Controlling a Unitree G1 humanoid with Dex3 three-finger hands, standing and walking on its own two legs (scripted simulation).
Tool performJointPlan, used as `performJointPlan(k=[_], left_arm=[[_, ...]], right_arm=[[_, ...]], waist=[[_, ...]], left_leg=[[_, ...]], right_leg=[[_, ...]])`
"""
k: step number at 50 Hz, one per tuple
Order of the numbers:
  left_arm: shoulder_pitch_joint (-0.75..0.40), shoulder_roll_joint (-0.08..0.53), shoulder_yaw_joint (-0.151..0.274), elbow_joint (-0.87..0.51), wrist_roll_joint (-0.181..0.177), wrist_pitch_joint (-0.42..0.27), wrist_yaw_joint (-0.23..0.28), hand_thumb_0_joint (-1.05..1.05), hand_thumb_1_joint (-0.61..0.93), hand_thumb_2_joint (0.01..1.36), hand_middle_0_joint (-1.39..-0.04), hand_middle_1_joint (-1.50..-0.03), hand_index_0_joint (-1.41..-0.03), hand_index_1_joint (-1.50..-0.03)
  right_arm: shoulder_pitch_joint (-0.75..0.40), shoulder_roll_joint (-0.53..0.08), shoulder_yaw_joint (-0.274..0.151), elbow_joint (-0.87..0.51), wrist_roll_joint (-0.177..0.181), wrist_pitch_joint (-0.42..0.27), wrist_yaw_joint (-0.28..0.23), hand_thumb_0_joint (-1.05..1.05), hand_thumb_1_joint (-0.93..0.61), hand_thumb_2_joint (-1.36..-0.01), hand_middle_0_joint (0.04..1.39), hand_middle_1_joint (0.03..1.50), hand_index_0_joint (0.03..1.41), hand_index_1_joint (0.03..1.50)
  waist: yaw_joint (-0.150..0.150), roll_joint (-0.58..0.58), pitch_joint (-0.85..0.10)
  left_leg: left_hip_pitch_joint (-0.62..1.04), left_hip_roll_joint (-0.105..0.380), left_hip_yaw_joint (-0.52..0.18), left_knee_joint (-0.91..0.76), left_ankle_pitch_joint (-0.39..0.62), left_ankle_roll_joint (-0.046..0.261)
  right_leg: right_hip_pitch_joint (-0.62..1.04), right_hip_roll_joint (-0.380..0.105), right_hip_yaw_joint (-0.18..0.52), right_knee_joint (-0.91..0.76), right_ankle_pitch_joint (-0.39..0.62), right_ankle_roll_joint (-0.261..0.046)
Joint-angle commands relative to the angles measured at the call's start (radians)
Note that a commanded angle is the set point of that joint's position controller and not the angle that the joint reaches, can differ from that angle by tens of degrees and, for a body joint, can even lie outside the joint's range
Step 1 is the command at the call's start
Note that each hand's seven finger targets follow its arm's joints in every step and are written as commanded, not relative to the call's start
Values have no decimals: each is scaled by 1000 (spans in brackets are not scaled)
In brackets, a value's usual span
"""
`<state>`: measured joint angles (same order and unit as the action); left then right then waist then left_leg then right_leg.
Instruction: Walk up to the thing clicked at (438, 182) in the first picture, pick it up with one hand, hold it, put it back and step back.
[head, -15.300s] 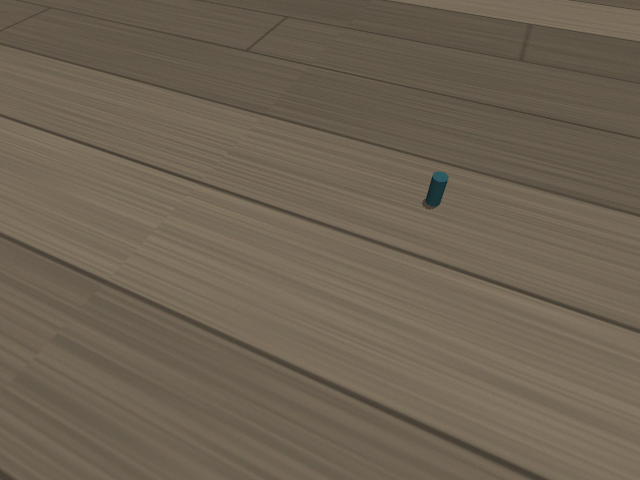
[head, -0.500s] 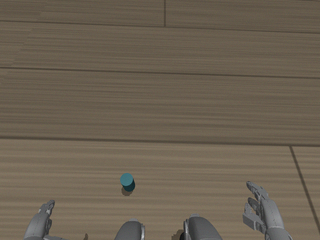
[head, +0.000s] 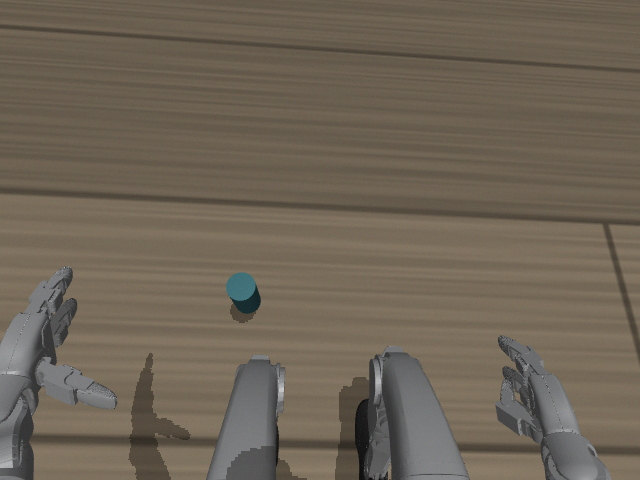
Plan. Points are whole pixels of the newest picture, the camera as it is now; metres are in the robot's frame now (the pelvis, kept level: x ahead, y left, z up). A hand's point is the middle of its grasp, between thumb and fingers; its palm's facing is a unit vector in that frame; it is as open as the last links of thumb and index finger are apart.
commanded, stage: go down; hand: left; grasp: from the side
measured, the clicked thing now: (244, 294) +0.43 +0.17 -0.50
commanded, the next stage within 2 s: approach in 1.72 s
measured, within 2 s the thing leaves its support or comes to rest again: neither
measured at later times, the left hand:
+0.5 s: hand (93, 308) +0.32 +0.34 -0.15, palm faces +0.04 -0.99 -0.16, open 17.4 cm
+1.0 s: hand (94, 300) +0.34 +0.36 -0.18, palm faces +0.05 -0.99 -0.12, open 17.5 cm
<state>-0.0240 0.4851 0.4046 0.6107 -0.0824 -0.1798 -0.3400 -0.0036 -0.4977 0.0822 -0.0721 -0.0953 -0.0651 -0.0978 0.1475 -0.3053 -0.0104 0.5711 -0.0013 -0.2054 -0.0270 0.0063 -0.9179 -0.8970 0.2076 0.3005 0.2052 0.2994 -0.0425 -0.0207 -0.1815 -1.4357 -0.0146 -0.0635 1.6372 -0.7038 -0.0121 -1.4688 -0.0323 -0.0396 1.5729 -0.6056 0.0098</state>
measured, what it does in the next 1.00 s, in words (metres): lowers itself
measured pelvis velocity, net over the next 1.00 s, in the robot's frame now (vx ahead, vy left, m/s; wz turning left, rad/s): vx -0.05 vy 0.01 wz -0.04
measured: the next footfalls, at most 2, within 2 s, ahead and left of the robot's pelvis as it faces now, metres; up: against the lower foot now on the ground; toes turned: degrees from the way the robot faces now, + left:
none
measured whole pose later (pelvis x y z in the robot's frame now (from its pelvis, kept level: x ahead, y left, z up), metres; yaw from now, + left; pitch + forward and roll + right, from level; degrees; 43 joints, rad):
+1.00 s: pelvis -0.05 +0.01 -0.16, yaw -2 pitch +33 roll -6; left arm -0.51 0.74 0.68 1.02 -0.16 -0.42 -0.65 -0.01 -0.55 0.07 -0.06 -0.09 -0.05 -0.09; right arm 0.11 -0.35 0.08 0.67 -0.02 -0.18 -0.01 0.00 -0.91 -0.90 0.21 0.30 0.21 0.30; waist -0.10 -0.01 -0.13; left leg -2.01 -0.04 -0.09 2.17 -0.73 0.00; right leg -2.02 -0.04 -0.05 2.05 -0.60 0.02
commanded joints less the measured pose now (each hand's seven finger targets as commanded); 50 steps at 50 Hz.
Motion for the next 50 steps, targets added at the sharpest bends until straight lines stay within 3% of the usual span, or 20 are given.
performJointPlan(k=[1,4,6,8,9,13,17,21,22,28,30,32,35,37,39,40,42,45,48,50], left_arm=[[-64,301,173,-64,-28,-110,-31,0,-611,100,-74,-145,-72,-146],[-89,342,213,-11,-42,-120,-48,0,-611,105,-69,-140,-65,-141],[-213,400,242,-72,-55,-145,-61,0,-584,98,-67,-128,-64,-128],[-241,385,239,-31,-68,-161,-80,0,-572,101,-65,-136,-65,-133],[-274,415,257,-30,-69,-175,-90,0,-557,100,-64,-137,-65,-132],[-384,438,259,82,-78,-223,-134,0,-555,91,-64,-126,-63,-123],[-475,475,249,115,-77,-251,-184,0,-583,72,-69,-126,-70,-121],[-500,542,294,131,-81,-263,-212,0,-592,49,-65,-107,-68,-99],[-446,534,302,199,-84,-257,-211,0,-584,51,-64,-102,-65,-95],[-454,562,345,187,-105,-277,-234,0,-572,58,-65,-98,-62,-95],[-519,572,344,128,-107,-289,-241,0,-570,56,-61,-91,-58,-89],[-538,544,328,166,-109,-295,-254,0,-558,59,-55,-83,-51,-81],[-578,567,338,181,-116,-303,-269,0,-562,63,-51,-84,-48,-82],[-612,579,336,157,-114,-307,-279,0,-573,66,-50,-91,-49,-88],[-635,605,346,153,-109,-304,-284,0,-559,70,-50,-87,-46,-86],[-594,585,333,232,-102,-297,-289,0,-558,65,-48,-88,-47,-84],[-613,598,341,232,-100,-294,-294,0,-547,72,-47,-89,-45,-87],[-656,628,351,217,-107,-295,-294,0,-557,65,-51,-90,-49,-86],[-657,646,365,231,-106,-299,-301,0,-534,69,-43,-85,-43,-81],[-671,649,362,247,-104,-298,-304,0,-524,72,-44,-87,-44,-82]], right_arm=[[60,-185,-69,-77,7,-28,-7,0,-877,-895,200,300,199,300],[52,-192,-63,-74,12,-14,-3,0,-876,-894,200,300,199,300],[59,-188,-63,-62,13,-12,-6,0,-879,-894,200,300,199,300],[46,-189,-60,-63,16,-14,-7,0,-878,-893,200,300,200,300],[50,-193,-57,-52,15,-16,-8,0,-878,-893,200,300,200,300],[69,-193,-42,-18,9,-25,-11,0,-886,-897,200,300,200,300],[66,-210,-37,-11,6,-27,-12,0,-891,-897,200,300,200,300],[78,-233,-29,7,7,-23,-10,0,-897,-898,200,300,200,300],[76,-231,-19,6,9,-20,-7,0,-898,-899,200,299,200,299],[78,-241,-10,24,7,-7,-2,0,-904,-901,199,299,200,299],[72,-241,-15,19,7,-7,-2,0,-908,-902,199,299,199,299],[71,-245,-14,28,1,-9,-1,0,-909,-903,199,299,199,299],[85,-252,-15,40,-4,-10,-3,0,-906,-903,199,299,199,299],[89,-253,-12,47,-8,-11,-3,0,-909,-903,199,299,200,299],[93,-263,-13,45,-8,-11,-3,0,-908,-903,199,299,200,299],[92,-265,-9,55,-8,-9,-2,0,-909,-904,199,299,200,299],[98,-270,-5,62,-11,-6,-2,0,-906,-903,199,299,200,299],[95,-267,-2,50,-10,-2,0,0,-905,-902,199,299,200,299],[79,-276,5,53,-13,0,2,0,-901,-902,199,299,200,299],[86,-276,6,54,-11,5,1,0,-898,-901,200,299,200,299]], waist=[[63,165,-474],[62,124,-500],[45,119,-538],[22,79,-505],[22,103,-515],[-12,84,-505],[-8,147,-506],[15,224,-532],[21,200,-533],[23,205,-546],[14,217,-569],[-11,217,-534],[-20,198,-540],[-14,230,-594],[-14,244,-590],[-22,246,-534],[-21,260,-544],[-21,202,-538],[-8,248,-523],[-21,240,-510]], left_leg=[[217,3,-13,-203,325,13],[144,-2,-8,-170,268,22],[80,-7,19,-120,261,29],[11,-9,26,-89,200,39],[16,-8,27,-73,216,38],[-85,-10,39,6,199,45],[-83,-8,32,7,95,42],[-51,-1,5,2,78,32],[-54,0,0,0,84,32],[-81,-7,6,87,263,28],[-83,-5,5,97,230,29],[-96,-1,-4,111,216,28],[-136,-4,8,147,191,34],[-104,-5,11,161,212,30],[-103,-4,1,158,195,28],[-121,-3,-13,149,176,25],[-106,-2,-20,161,205,21],[-191,-10,6,186,125,37],[-168,-5,-8,184,121,31],[-189,-6,-9,190,110,32]], right_leg=[[200,16,5,-70,220,-50],[198,16,8,-48,187,-46],[225,13,27,-44,186,-41],[196,14,35,-38,136,-37],[168,14,32,-20,149,-39],[134,12,42,12,136,-36],[38,15,28,37,39,-42],[-38,19,-9,111,43,-48],[-38,20,-14,122,50,-47],[-76,15,-20,201,165,-56],[-90,14,-18,209,146,-56],[-125,12,-23,232,138,-55],[-130,11,-20,235,121,-51],[-127,8,-19,247,137,-52],[-156,7,-28,267,122,-53],[-196,6,-35,284,110,-54],[-218,4,-40,307,129,-55],[-182,5,-32,284,72,-47],[-238,4,-39,325,77,-50],[-246,4,-41,329,69,-49]])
